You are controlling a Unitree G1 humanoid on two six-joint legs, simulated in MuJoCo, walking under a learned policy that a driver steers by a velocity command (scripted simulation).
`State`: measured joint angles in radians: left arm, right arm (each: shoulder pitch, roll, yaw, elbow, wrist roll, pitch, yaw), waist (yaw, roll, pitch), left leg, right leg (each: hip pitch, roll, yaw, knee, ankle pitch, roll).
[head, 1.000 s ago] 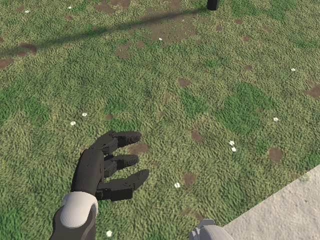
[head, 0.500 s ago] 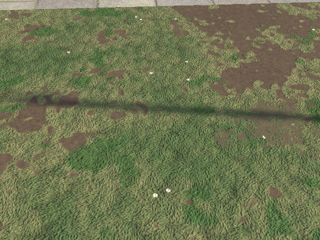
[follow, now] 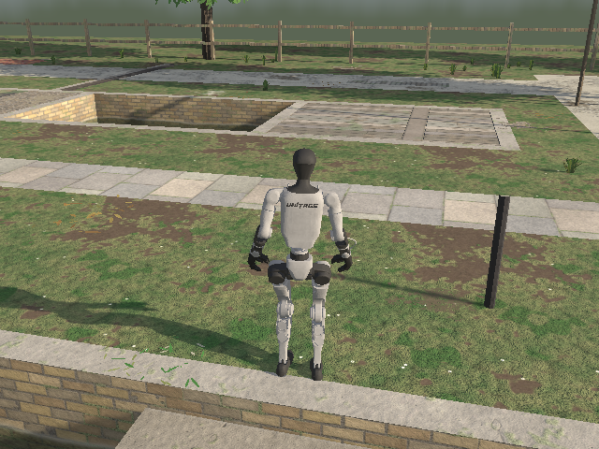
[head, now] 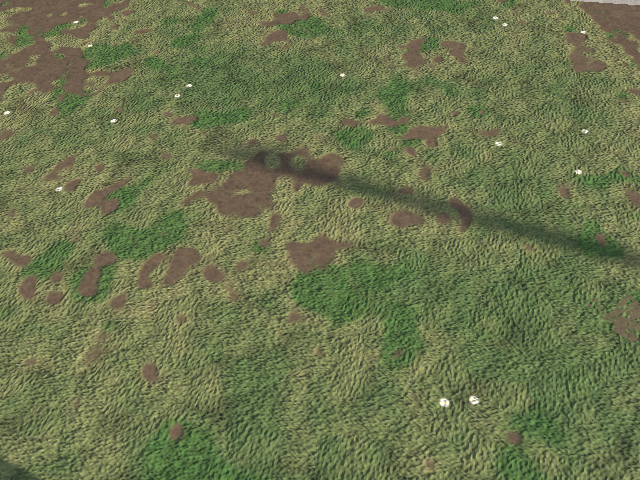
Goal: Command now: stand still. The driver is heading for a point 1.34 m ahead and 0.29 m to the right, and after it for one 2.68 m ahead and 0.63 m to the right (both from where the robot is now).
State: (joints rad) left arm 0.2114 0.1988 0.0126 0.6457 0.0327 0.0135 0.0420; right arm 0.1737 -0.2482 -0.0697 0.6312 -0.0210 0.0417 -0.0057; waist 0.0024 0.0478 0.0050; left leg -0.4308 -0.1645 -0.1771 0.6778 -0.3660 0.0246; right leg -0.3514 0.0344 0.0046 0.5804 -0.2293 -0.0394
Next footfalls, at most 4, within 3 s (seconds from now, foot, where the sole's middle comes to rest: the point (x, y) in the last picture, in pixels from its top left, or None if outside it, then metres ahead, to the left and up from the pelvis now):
0.34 left None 0.02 0.10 -0.76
0.74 right None -0.05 -0.11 -0.76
1.16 left None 0.02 0.13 -0.76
1.90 right None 0.08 -0.15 -0.76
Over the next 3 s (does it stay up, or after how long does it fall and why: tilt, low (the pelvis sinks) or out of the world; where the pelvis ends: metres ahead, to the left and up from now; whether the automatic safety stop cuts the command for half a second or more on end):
stays up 0.95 -0.33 0.01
